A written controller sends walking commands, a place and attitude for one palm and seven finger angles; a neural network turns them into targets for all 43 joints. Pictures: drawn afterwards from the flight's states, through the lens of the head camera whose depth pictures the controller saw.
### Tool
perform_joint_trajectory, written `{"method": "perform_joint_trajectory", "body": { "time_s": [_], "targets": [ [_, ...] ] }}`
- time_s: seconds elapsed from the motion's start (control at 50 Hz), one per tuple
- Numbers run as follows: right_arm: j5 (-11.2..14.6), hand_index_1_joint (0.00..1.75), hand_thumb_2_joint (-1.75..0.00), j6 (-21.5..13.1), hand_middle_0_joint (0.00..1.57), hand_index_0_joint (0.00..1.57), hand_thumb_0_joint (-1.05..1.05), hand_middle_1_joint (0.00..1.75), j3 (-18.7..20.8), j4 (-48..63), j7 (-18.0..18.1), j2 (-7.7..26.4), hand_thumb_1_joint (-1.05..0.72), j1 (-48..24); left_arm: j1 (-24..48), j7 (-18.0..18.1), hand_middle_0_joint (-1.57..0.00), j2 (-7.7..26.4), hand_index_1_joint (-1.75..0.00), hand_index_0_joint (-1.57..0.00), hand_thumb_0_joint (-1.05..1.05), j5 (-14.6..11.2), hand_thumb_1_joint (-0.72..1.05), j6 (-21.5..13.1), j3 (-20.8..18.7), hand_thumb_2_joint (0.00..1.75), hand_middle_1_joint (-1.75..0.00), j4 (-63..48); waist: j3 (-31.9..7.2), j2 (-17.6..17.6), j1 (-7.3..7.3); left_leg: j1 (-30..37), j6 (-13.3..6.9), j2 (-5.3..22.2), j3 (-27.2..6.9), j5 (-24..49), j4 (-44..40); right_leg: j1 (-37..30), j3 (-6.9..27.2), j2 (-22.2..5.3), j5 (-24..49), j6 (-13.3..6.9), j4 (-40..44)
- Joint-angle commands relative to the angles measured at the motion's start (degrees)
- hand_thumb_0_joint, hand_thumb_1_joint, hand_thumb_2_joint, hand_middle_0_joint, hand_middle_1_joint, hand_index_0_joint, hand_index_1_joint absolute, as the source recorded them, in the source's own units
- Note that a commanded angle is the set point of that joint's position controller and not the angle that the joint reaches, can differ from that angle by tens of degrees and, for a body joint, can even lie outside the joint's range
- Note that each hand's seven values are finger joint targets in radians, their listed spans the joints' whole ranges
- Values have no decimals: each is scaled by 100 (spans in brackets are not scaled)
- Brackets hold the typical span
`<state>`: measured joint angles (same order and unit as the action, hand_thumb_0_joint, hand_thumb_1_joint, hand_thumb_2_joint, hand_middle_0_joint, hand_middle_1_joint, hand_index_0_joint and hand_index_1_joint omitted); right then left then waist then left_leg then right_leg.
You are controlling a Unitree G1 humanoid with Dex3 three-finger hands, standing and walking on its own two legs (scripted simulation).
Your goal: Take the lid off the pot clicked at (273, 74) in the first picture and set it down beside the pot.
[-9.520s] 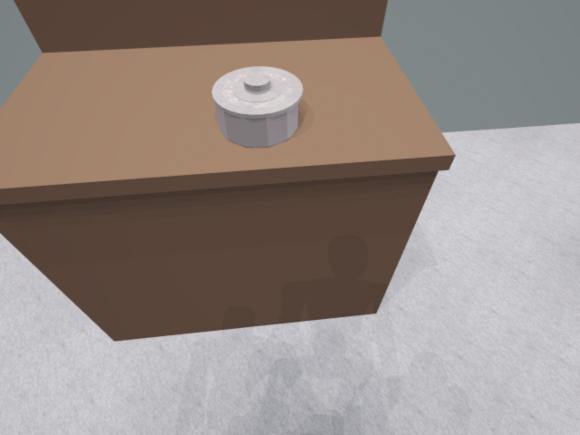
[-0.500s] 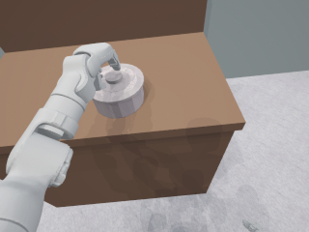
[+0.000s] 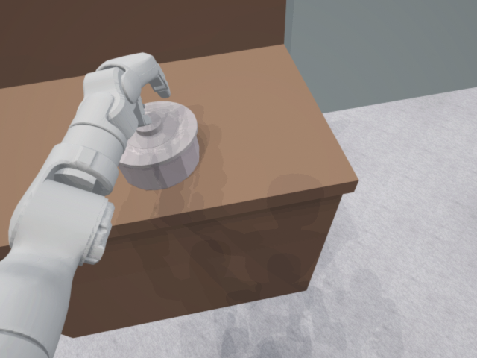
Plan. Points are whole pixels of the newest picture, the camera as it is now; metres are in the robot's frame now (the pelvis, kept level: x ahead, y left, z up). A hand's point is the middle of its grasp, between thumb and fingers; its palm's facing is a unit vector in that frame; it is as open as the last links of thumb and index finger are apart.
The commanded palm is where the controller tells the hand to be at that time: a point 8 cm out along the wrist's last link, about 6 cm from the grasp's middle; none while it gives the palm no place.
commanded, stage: move the open hand above the knob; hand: left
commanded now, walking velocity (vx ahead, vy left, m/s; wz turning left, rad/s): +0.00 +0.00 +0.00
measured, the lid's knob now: (148, 124) +0.52 +0.15 +0.11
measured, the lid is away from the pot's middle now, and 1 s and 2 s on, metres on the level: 0.00 0.00 0.00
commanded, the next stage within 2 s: lower the open fingers around the knob in 1.62 s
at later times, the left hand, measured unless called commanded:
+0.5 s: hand (129, 107) +0.48 +0.15 +0.18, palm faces -0.31 -0.07 -0.95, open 10.1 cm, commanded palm +0.48 +0.15 +0.24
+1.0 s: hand (129, 102) +0.49 +0.15 +0.18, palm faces -0.30 -0.10 -0.95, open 10.1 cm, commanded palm +0.48 +0.16 +0.24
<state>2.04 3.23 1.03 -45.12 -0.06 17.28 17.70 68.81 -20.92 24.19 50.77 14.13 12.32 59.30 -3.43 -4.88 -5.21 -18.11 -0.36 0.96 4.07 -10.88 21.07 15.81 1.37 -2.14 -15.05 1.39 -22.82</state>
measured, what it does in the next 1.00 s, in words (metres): stands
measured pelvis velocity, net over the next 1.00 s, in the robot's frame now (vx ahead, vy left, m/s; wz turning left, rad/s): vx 0.00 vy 0.00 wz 0.01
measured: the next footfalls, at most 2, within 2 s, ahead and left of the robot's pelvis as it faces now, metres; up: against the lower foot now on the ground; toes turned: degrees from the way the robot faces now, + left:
none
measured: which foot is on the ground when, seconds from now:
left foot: down 0.00-1.00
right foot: down 0.00-1.00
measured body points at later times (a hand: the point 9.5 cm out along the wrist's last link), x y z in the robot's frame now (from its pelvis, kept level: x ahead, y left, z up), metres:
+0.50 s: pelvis -0.01 +0.00 +0.00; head +0.03 -0.02 +0.45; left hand +0.49 +0.15 +0.24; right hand +0.05 -0.27 -0.14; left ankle -0.01 +0.12 -0.74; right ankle -0.05 -0.14 -0.74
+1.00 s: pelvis +0.00 +0.00 +0.00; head +0.04 -0.03 +0.45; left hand +0.50 +0.16 +0.24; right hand +0.04 -0.27 -0.15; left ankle -0.01 +0.12 -0.74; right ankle -0.05 -0.14 -0.74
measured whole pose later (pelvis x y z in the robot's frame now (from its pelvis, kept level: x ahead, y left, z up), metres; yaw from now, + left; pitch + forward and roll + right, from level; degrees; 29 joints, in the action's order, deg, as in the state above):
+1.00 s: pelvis +0.00 +0.00 +0.00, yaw +0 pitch +9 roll +1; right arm 2.3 3.3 1.4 -44.8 0.6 17.2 17.7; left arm 69.9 -22.1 26.6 51.4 12.6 12.8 60.9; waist -4.3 -4.1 -5.5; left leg -18.9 -0.4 1.1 3.6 -11.7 22.3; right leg 16.1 1.1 -1.9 -15.5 1.3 -23.1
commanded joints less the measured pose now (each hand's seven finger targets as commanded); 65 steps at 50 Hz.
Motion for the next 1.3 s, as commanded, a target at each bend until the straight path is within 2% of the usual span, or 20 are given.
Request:
{"method": "perform_joint_trajectory", "body": {
  "time_s": [0.0, 0.02, 0.06, 0.1, 0.18, 0.28, 0.34, 0.46, 0.52, 0.58, 0.68, 0.76, 0.84, 0.9, 0.94, 1.02, 1.12, 1.16, 1.24, 1.28],
  "targets": [
    [-44, 30, -90, -353, 20, 20, 0, 30, 304, 654, 58, 676, -90, 28, 3454, 343, -85, 1558, -8, -85, 0, 177, -35, -169, -398, 155, -8, -1718, -2888, 526, 135, 1915, -418, -350, -124, 3097, 472, -508, -225, 491, 2862, -190, -64],
    [-23, 30, -90, -317, 20, 20, 0, 30, 308, 631, 42, 693, -90, 21, 3121, 343, -85, 1546, -8, -85, 0, 192, -35, -121, -422, 155, -8, -1464, -2723, 665, 158, 1810, -407, -350, -102, 2998, 449, -492, -268, 510, 2762, -185, -59],
    [3, 30, -90, -208, 20, 20, 0, 30, 312, 580, 2, 739, -90, -10, 2610, 285, -85, 1063, -8, -85, 0, 118, -35, 68, -101, 155, -8, -903, -2196, 817, 136, 1548, -377, -385, -41, 2666, 366, -324, -348, 515, 2583, -192, 20],
    [46, 30, -90, -92, 20, 20, 0, 30, 249, 526, 30, 801, -90, -119, 2560, 224, -85, 1182, -8, -85, 0, 99, -35, 247, -122, 155, -8, -495, -1668, 1101, 72, 1196, -362, -404, 29, 1813, 200, -181, -369, 502, 2117, -163, 121],
    [13, 30, -90, -263, 20, 20, 0, 30, 220, 559, 138, 720, -90, -146, 4047, 167, -85, 1449, -8, -85, 0, 62, -35, -30, -72, 155, -8, -1307, -2316, 631, -122, 1561, -431, -460, -85, 1570, 249, -162, -217, 474, 1976, -185, 154],
    [29, 30, -90, -358, 20, 20, 0, 30, 233, 447, 176, 693, -90, 31, 3783, 127, -85, 1044, -8, -85, 0, 56, -35, -202, 173, 155, -8, -839, -2211, 632, -208, 1714, -384, -410, -164, 1699, 285, 91, -281, 499, 1886, -204, 141],
    [50, 30, -90, -222, 20, 20, 0, 30, 200, 377, 155, 781, -90, 31, 3372, 126, -85, 1122, -8, -85, 0, 28, -35, -98, 44, 155, -8, -288, -1766, 809, -192, 1320, -337, -411, -128, 1463, 189, 87, -321, 478, 1785, -202, 166],
    [15, 30, -90, -336, 20, 20, 0, 30, 239, 448, 94, 711, -90, 58, 4249, 253, -85, 960, -8, -85, 0, 120, -35, -308, 228, 155, -8, -1001, -2578, 180, -182, 1913, -311, -360, -310, 2189, 364, 160, -278, 491, 1961, -271, 72],
    [-16, 30, -90, -349, 20, 20, 0, 30, 270, 386, 89, 743, -90, 198, 3806, 304, -85, 1234, -8, -85, 0, 102, -35, -305, -115, 155, -8, -684, -2611, 499, -85, 1838, -328, -339, -259, 2335, 362, -30, -314, 514, 2111, -242, 39],
    [21, 30, -90, -216, 20, 20, 0, 30, 217, 294, 89, 815, -90, 212, 3517, 352, -85, 1308, -8, -85, 0, 107, -35, -87, -172, 155, -8, -81, -2041, 865, -138, 1251, -340, -380, -146, 1893, 208, -99, -337, 509, 2080, -218, 93],
    [-28, 30, -90, -295, 20, 20, 0, 30, 256, 374, 70, 766, -90, 232, 3978, 430, -85, 1449, -8, -85, 0, 233, -35, -158, -213, 155, -8, -774, -2778, 522, -61, 1682, -357, -341, -193, 2474, 337, -261, -261, 492, 2419, -222, 1],
    [-20, 30, -90, -215, 20, 20, 0, 30, 289, 377, 88, 802, -90, 241, 3286, 315, -85, 1560, -8, -85, 0, 194, -35, -36, -371, 155, -8, -316, -2504, 1005, 24, 1328, -402, -390, -70, 2360, 348, -507, -287, 489, 2663, -189, 13],
    [7, 30, -90, -158, 20, 20, 0, 30, 256, 431, 123, 807, -90, 167, 3379, 206, -85, 1667, -8, -85, 0, 188, -35, 9, -351, 155, -8, -443, -2261, 1046, -43, 1224, -439, -410, 12, 2032, 310, -468, -253, 453, 2608, -150, 53],
    [-20, 30, -90, -220, 20, 20, 0, 30, 283, 579, 138, 742, -90, 118, 3545, 124, -85, 1870, -8, -85, 0, 210, -35, -226, -465, 155, -8, -1223, -2893, 657, 37, 1641, -469, -407, -21, 2755, 490, -710, -185, 424, 3105, -158, -56],
    [4, 30, -90, -168, 20, 20, 0, 30, 299, 550, 132, 726, -90, 115, 3122, 67, -85, 1447, -8, -85, 0, 197, -35, -180, -174, 155, -8, -907, -2440, 776, -29, 1612, -461, -390, -11, 2755, 521, -415, -249, 453, 2948, -152, -14],
    [44, 30, -90, -84, 20, 20, 0, 30, 286, 585, 78, 758, -90, -23, 2983, 16, -85, 1192, -8, -85, 0, 35, -35, -104, -10, 155, -8, -1006, -2048, 712, -45, 1580, -430, -385, -20, 2458, 463, -189, -292, 459, 2613, -173, 36],
    [44, 30, -90, -186, 20, 20, 0, 30, 283, 623, 69, 694, -90, -84, 3785, 62, -85, 1158, -8, -85, 0, 6, -35, -223, 86, 155, -8, -1827, -2614, 301, -80, 2122, -401, -361, -182, 3041, 587, -134, -285, 475, 2712, -200, -45],
    [43, 30, -90, -177, 20, 20, 0, 30, 299, 558, 44, 720, -90, -34, 3664, 113, -85, 986, -8, -85, 0, -35, -35, -174, 167, 155, -8, -1658, -2479, 253, -74, 2122, -356, -351, -213, 3032, 566, 11, -338, 488, 2583, -228, -10],
    [60, 30, -90, -52, 20, 20, 0, 30, 206, 442, 53, 734, -90, -117, 3418, 198, -85, 1000, -8, -85, 0, -13, -35, 35, 49, 155, -8, -868, -2012, 771, -83, 1511, -332, -378, -150, 2106, 344, -73, -365, 465, 2217, -231, 5],
    [42, 30, -90, -60, 20, 20, 0, 30, 180, 459, 51, 721, -90, -159, 3764, 237, -85, 1072, -8, -85, 0, 37, -35, 26, 51, 155, -8, -1085, -2378, 586, -72, 1647, -328, -387, -173, 2182, 329, -173, -327, 445, 2286, -244, -26]
  ]
}}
